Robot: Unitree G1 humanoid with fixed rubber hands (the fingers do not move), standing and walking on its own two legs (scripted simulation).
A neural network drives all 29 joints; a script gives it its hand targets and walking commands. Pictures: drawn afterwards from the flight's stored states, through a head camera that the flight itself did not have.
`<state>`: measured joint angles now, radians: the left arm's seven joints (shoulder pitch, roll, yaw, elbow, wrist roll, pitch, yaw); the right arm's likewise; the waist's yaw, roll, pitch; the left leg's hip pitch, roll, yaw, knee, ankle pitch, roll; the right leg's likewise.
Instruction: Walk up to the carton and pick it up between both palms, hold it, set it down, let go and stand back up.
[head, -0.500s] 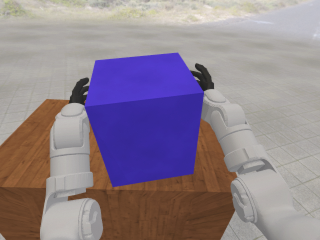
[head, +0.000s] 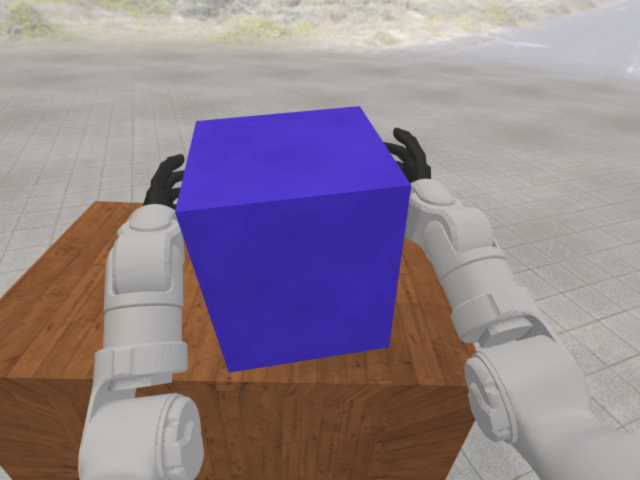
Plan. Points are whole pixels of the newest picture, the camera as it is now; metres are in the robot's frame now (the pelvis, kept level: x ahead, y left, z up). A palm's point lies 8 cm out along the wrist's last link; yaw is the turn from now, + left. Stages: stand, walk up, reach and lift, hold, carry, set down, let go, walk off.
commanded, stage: hold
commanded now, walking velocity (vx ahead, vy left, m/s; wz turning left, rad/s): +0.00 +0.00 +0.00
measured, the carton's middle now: (295, 237) +0.37 +0.01 +0.20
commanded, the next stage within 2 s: none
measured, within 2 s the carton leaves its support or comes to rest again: neither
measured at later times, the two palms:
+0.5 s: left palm (161, 215) +0.35 +0.17 +0.24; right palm (415, 186) +0.37 -0.13 +0.27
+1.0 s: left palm (160, 210) +0.36 +0.17 +0.24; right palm (413, 179) +0.37 -0.13 +0.28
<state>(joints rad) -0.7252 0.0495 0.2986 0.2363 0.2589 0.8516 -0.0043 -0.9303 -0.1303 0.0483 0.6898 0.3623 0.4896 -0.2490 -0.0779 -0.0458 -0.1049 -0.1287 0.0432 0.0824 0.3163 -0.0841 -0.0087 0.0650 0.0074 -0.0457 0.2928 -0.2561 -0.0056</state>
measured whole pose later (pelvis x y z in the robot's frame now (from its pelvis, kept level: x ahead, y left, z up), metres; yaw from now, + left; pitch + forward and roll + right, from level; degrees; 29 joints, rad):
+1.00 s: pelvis +0.00 +0.00 +0.00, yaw +0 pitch -5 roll +0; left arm -0.77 0.06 0.30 0.29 0.25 0.85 0.01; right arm -0.99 -0.15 0.05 0.75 0.37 0.50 -0.24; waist -0.07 -0.04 -0.12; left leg -0.15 0.05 0.08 0.32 -0.08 -0.01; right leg 0.05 0.01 -0.04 0.29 -0.25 0.00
